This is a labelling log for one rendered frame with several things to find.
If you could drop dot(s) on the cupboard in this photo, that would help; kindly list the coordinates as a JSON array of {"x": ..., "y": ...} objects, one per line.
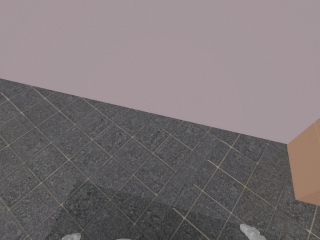
[{"x": 304, "y": 159}]

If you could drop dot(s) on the robot right hand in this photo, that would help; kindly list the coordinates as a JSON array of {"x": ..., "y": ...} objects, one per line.
[{"x": 251, "y": 232}]

